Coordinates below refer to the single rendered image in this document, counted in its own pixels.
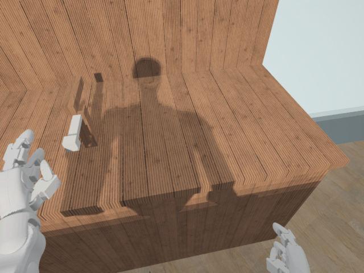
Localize right robot hand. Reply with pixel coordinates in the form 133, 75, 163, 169
266, 222, 311, 273

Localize left robot hand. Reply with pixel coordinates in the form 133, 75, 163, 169
0, 129, 61, 219

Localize left robot forearm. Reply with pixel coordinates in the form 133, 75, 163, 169
0, 212, 46, 273

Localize tap lever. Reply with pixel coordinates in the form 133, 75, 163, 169
62, 114, 82, 152

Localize counter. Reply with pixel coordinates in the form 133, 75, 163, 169
0, 0, 350, 273

